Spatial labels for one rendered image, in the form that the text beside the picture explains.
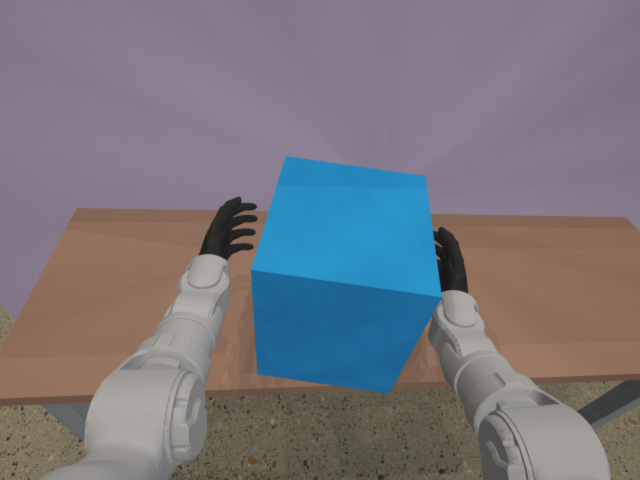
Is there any robot left hand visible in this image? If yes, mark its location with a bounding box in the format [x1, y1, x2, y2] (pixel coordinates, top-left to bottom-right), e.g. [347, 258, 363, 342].
[199, 197, 258, 261]

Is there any robot right upper arm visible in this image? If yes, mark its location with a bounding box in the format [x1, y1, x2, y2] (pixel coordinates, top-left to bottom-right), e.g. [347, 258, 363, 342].
[478, 404, 610, 480]

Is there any robot left upper arm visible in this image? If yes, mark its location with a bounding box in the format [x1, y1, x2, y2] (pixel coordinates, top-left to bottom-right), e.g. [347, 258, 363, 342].
[39, 369, 207, 480]

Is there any left robot forearm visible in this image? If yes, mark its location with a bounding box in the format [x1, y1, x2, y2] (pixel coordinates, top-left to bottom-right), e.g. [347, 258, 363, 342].
[84, 254, 230, 452]

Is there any carton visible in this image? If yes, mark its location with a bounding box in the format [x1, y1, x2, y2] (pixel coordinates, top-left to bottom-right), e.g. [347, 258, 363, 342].
[251, 156, 442, 393]

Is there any robot right hand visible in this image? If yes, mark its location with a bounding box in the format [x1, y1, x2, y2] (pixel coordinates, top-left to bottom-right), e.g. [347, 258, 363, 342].
[433, 227, 468, 294]

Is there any right robot forearm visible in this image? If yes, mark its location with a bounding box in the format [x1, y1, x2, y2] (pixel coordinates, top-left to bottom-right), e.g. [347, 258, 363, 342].
[428, 290, 611, 480]

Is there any table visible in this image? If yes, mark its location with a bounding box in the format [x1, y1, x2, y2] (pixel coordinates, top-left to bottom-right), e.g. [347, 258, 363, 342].
[0, 208, 640, 443]

